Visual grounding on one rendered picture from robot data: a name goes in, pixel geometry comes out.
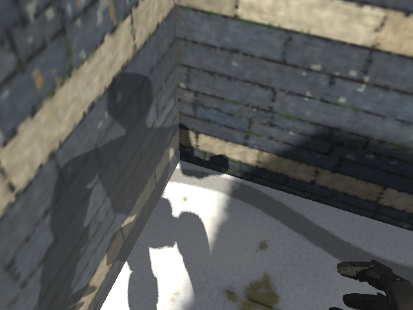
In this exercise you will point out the right robot hand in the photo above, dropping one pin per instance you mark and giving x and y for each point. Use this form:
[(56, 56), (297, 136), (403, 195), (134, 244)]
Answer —
[(399, 292)]

